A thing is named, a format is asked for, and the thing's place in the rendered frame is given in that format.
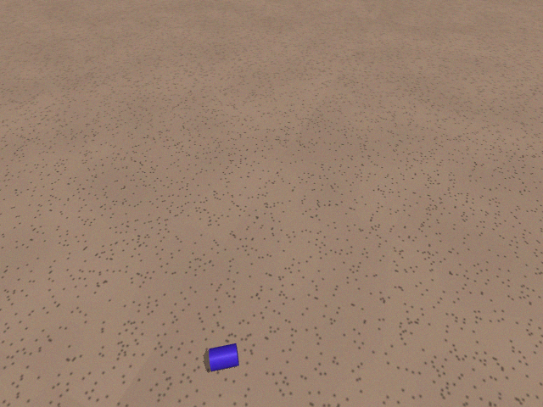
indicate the can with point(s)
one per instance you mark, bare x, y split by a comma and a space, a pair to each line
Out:
223, 357

